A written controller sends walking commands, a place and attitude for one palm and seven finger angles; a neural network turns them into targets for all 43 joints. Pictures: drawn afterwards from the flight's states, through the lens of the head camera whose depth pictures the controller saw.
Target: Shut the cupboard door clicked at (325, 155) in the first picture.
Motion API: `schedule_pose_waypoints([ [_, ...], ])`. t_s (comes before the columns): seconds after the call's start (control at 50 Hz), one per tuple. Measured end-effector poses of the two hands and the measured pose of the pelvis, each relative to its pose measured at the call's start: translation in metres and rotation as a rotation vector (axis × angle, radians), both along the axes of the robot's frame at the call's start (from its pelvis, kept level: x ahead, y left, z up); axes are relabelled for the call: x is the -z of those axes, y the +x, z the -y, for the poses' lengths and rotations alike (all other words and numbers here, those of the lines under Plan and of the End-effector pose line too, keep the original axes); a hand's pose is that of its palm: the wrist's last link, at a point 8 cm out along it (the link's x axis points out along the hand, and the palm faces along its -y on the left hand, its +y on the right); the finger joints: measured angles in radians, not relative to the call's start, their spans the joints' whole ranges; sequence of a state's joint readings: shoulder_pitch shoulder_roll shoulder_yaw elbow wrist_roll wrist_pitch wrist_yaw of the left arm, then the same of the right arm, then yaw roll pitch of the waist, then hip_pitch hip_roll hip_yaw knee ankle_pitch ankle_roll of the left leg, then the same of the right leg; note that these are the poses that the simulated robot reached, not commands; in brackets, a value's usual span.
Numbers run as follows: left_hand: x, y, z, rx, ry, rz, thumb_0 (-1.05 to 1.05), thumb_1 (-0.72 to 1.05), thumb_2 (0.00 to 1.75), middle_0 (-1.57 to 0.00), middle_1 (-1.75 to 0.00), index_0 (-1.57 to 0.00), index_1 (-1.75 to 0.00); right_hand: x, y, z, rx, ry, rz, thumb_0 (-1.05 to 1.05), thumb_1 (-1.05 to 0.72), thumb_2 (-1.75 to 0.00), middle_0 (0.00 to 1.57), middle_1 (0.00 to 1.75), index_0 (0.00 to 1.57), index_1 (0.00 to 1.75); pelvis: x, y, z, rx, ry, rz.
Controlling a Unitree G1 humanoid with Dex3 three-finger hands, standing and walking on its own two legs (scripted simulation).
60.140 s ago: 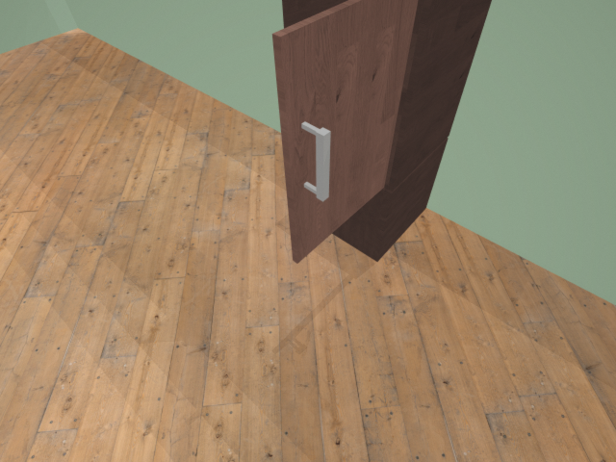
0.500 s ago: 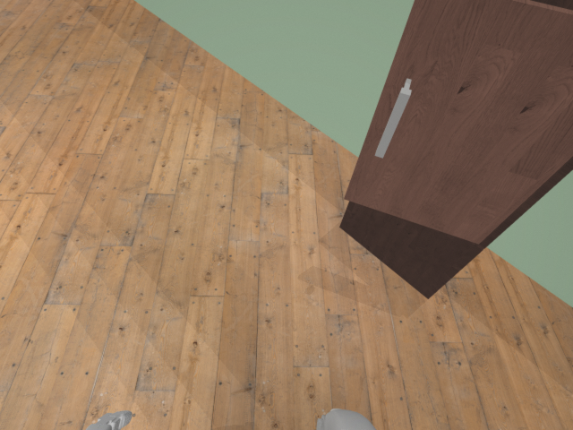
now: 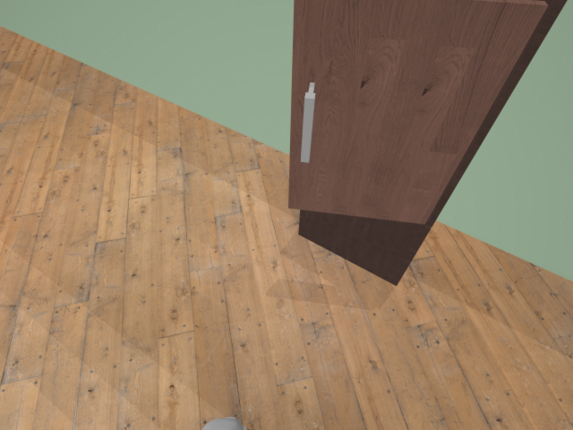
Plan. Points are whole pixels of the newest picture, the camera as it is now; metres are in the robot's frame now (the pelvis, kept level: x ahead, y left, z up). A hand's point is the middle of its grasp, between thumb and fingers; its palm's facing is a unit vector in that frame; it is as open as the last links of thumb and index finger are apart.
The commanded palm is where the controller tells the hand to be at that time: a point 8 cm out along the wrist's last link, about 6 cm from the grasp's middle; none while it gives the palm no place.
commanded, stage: take the last steps up to it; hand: left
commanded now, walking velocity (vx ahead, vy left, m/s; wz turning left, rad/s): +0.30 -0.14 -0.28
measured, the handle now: (308, 124) +0.71 -0.01 -0.01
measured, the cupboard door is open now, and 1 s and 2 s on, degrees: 24 24 24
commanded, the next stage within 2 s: come to a stop and stand still in 0.70 s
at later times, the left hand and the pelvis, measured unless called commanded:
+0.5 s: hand (203, 377) +0.22 +0.16 -0.17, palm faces -0.23 -0.96 -0.18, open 7.4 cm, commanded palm none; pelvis +0.09 -0.03 +0.00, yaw -9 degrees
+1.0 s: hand (256, 357) +0.26 +0.07 -0.19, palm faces -0.07 -0.99 -0.15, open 7.3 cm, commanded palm none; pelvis +0.23 -0.09 +0.00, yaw -8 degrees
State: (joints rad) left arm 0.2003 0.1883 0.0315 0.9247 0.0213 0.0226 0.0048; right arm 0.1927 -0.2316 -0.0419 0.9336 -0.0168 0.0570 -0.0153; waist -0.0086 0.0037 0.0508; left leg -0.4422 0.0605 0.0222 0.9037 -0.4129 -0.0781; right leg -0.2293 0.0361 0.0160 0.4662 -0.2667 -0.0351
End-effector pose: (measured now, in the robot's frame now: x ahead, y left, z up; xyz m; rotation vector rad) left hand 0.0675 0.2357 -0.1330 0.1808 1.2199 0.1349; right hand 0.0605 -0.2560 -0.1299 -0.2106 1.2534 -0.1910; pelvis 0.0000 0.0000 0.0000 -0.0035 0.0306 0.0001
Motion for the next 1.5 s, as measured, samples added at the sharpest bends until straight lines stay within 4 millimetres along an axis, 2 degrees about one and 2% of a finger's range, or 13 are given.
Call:
schedule_pose_waypoints([
  [0.14, 0.026, -0.002, -0.022, -0.006, -0.049, -0.067, 0.0, 0.91, 0.9, -0.2, -0.3, -0.21, -0.3, -0.008, 0.013, -0.026, -0.003, -0.04, 0.071, 0.0, -0.91, -0.9, 0.2, 0.3, 0.2, 0.3, 0.009, 0.016, -0.02, 0.04, -0.019, 0.006],
  [0.32, 0.009, 0.055, -0.029, 0.088, -0.048, -0.061, 0.0, 0.91, 0.9, -0.2, -0.3, -0.2, -0.29, -0.025, -0.037, -0.03, 0.108, -0.043, -0.058, 0.0, -0.9, -0.9, 0.2, 0.3, 0.2, 0.3, -0.01, 0.048, -0.015, 0.099, -0.046, 0.011],
  [0.42, 0.005, 0.106, -0.006, 0.166, -0.035, -0.049, 0.0, 0.91, 0.9, -0.2, -0.3, -0.2, -0.29, -0.021, -0.068, -0.02, 0.205, -0.02, -0.164, 0.0, -0.9, -0.9, 0.2, 0.3, 0.2, 0.3, -0.009, 0.07, 0.002, 0.138, -0.041, 0.012],
  [0.56, 0.011, 0.196, 0.061, 0.272, -0.017, 0.046, 0.0, 0.91, 0.9, -0.2, -0.3, -0.2, -0.29, 0.006, -0.088, 0.01, 0.314, 0.049, -0.31, 0.0, -0.9, -0.9, 0.2, 0.3, 0.2, 0.3, 0.013, 0.113, 0.05, 0.166, -0.007, 0.012],
  [0.64, 0.009, 0.214, 0.092, 0.251, -0.016, 0.091, 0.0, 0.91, 0.9, -0.2, -0.3, -0.2, -0.29, 0.018, -0.055, 0.037, 0.307, 0.064, -0.322, 0.0, -0.9, -0.9, 0.2, 0.3, 0.2, 0.3, 0.015, 0.131, 0.069, 0.159, -0.021, 0.026],
  [0.72, 0.007, 0.205, 0.11, 0.206, -0.034, 0.039, 0.0, 0.91, 0.9, -0.2, -0.3, -0.2, -0.29, 0.012, 0.017, 0.062, 0.253, 0.046, -0.196, 0.0, -0.91, -0.9, 0.2, 0.3, 0.2, 0.3, 0.005, 0.151, 0.082, 0.143, -0.022, 0.028],
  [0.78, 0.009, 0.203, 0.108, 0.157, -0.026, 0.014, -0.01, 0.94, 0.9, -0.2, -0.3, -0.21, -0.3, 0.006, 0.074, 0.073, 0.204, 0.034, -0.089, 0.0, -0.91, -0.9, 0.2, 0.3, 0.2, 0.3, 0.001, 0.167, 0.089, 0.13, -0.03, 0.023],
  [0.9, 0.029, 0.198, 0.106, 0.09, -0.051, -0.065, -0.01, 0.93, 0.9, -0.2, -0.3, -0.2, -0.29, 0.002, 0.169, 0.073, 0.116, 0.014, 0.063, 0.0, -0.91, -0.9, 0.2, 0.3, 0.2, 0.3, 0.009, 0.205, 0.093, 0.125, -0.057, 0.033],
  [1.02, 0.027, 0.194, 0.115, 0.052, -0.057, -0.144, 0.0, 0.92, 0.9, -0.2, -0.3, -0.2, -0.29, -0.003, 0.218, 0.063, 0.078, 0.03, 0.085, 0.0, -0.91, -0.9, 0.2, 0.3, 0.2, 0.3, 0.003, 0.226, 0.095, 0.131, -0.018, 0.032],
  [1.12, 0.016, 0.191, 0.111, 0.053, -0.006, -0.175, 0.0, 0.92, 0.9, -0.2, -0.3, -0.2, -0.29, 0.006, 0.223, 0.068, 0.08, 0.057, 0.068, 0.0, -0.91, -0.9, 0.2, 0.3, 0.2, 0.3, 0.002, 0.219, 0.099, 0.134, 0.0, 0.026],
  [1.26, 0.005, 0.187, 0.108, 0.069, 0.106, -0.131, 0.0, 0.91, 0.9, -0.2, -0.3, -0.2, -0.29, 0.026, 0.188, 0.106, 0.128, 0.076, 0.009, 0.0, -0.9, -0.9, 0.2, 0.3, 0.2, 0.3, 0.011, 0.201, 0.126, 0.142, 0.018, 0.034],
  [1.4, 0.004, 0.186, 0.127, 0.098, 0.103, -0.004, 0.0, 0.91, 0.9, -0.2, -0.3, -0.2, -0.29, 0.018, 0.161, 0.142, 0.133, 0.024, 0.064, 0.0, -0.91, -0.9, 0.2, 0.3, 0.2, 0.3, 0.015, 0.194, 0.14, 0.127, 0.009, 0.078],
  [1.5, 0.008, 0.185, 0.138, 0.104, 0.043, 0.064, 0.0, 0.91, 0.9, -0.2, -0.3, -0.2, -0.29, 0.009, 0.156, 0.143, 0.125, -0.003, 0.087, 0.0, -0.91, -0.9, 0.2, 0.3, 0.2, 0.3, 0.014, 0.183, 0.133, 0.111, -0.006, 0.089],
])
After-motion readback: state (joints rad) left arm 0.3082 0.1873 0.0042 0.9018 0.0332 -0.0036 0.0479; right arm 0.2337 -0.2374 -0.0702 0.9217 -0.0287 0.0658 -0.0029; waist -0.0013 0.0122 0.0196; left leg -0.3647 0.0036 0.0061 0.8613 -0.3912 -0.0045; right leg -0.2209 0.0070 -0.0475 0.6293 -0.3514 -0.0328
